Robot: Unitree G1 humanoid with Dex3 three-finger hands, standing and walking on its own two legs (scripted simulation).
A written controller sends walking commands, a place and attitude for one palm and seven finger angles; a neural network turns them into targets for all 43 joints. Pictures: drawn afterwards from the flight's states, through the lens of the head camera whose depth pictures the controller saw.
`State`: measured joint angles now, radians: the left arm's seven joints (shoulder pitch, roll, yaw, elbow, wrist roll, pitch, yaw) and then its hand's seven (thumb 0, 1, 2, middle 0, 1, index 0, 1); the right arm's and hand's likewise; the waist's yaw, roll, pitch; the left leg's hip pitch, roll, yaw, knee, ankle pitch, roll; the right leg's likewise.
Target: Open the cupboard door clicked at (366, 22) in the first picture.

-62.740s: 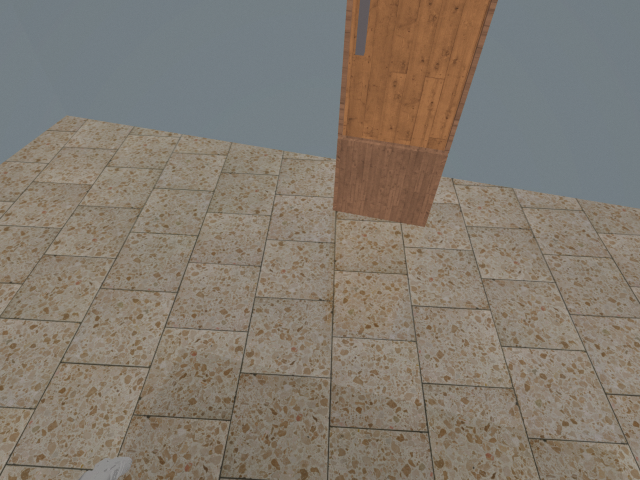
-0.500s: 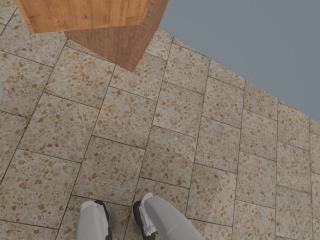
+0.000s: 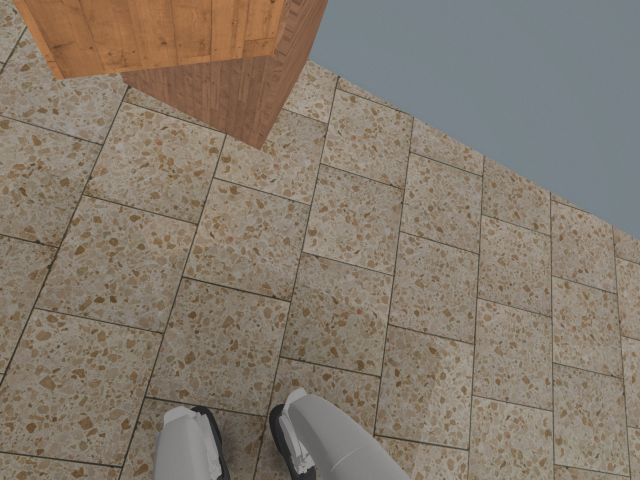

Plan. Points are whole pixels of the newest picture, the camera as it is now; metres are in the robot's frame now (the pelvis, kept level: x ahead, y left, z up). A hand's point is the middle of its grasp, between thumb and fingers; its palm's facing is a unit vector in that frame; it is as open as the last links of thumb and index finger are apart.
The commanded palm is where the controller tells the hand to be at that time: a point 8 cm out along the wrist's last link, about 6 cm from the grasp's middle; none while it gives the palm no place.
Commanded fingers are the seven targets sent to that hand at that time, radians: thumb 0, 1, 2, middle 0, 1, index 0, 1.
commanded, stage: move the hooked fingers beside the handle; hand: left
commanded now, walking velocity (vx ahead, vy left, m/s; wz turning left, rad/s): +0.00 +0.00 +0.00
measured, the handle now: out of the picture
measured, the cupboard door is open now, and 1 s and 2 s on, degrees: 43 43 43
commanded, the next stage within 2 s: none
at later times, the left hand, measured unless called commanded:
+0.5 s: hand out of the picture +0.67 +0.14 +0.15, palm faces +0.10 -1.00 +0.00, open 14.0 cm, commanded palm +0.69 +0.13 +0.14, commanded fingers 0.00 -0.50 0.30 -0.30 -1.20 -0.30 -1.20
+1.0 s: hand out of the picture +0.66 +0.18 +0.16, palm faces +0.09 -1.00 +0.01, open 14.0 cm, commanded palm +0.69 +0.15 +0.14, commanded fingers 0.00 -0.50 0.30 -0.30 -1.20 -0.30 -1.20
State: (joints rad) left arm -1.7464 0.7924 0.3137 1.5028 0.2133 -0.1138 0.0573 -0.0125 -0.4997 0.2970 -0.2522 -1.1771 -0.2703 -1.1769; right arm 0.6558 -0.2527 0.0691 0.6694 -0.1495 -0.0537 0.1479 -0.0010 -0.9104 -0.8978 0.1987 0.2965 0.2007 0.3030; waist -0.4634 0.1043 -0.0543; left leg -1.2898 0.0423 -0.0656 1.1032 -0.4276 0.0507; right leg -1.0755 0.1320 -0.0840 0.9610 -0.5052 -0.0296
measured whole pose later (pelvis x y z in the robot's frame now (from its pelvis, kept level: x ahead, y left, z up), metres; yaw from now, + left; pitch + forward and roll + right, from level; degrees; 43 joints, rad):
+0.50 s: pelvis -0.01 +0.01 +0.00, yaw +0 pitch +34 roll -10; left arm -1.75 0.84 0.31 1.55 0.23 -0.10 0.03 -0.01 -0.50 0.30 -0.30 -1.20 -0.30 -1.20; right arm 0.65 -0.27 0.09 0.66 -0.14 -0.05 0.13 0.00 -0.91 -0.90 0.20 0.30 0.20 0.30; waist -0.48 0.11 -0.05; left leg -1.30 0.04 -0.07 1.12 -0.42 0.06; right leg -1.08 0.13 -0.09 0.97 -0.50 -0.02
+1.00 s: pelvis -0.01 +0.02 +0.00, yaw +0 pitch +34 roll -11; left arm -1.77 0.87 0.29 1.52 0.21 -0.07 -0.04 -0.01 -0.50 0.30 -0.30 -1.20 -0.30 -1.20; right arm 0.65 -0.26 0.10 0.67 -0.12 -0.06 0.10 0.00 -0.91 -0.90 0.20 0.30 0.20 0.30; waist -0.46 0.11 -0.05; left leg -1.30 0.04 -0.08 1.13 -0.42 0.07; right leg -1.07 0.13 -0.10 0.96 -0.49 0.00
